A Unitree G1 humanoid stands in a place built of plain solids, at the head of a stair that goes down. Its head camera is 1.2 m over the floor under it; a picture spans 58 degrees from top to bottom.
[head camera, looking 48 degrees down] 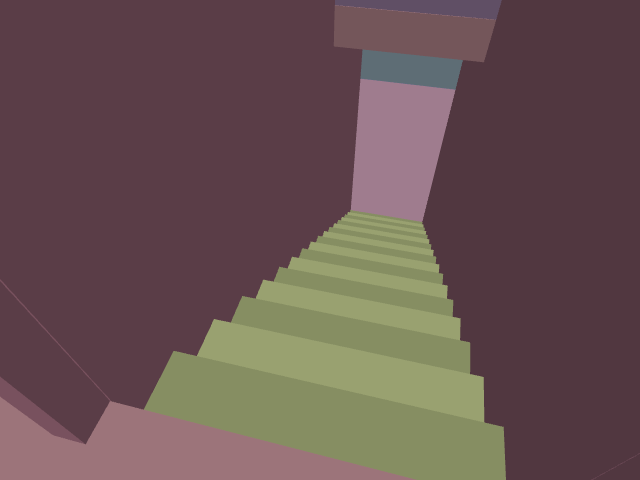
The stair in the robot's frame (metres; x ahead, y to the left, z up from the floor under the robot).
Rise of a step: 0.21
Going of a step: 0.27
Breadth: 1.14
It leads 13 degrees to the right of straight ahead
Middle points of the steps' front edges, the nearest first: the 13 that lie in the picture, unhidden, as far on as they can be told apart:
0.34 0.03 0.00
0.61 -0.03 -0.21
0.87 -0.09 -0.42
1.13 -0.16 -0.63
1.40 -0.22 -0.84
1.66 -0.28 -1.05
1.93 -0.34 -1.27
2.19 -0.41 -1.48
2.45 -0.47 -1.69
2.72 -0.53 -1.90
2.98 -0.60 -2.11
3.24 -0.66 -2.32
3.51 -0.72 -2.53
